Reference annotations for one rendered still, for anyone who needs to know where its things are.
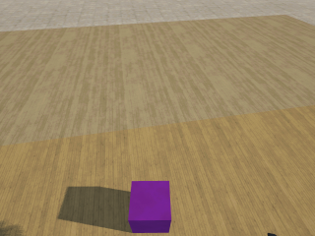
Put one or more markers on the carton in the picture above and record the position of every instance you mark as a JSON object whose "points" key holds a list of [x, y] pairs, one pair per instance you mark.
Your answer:
{"points": [[150, 208]]}

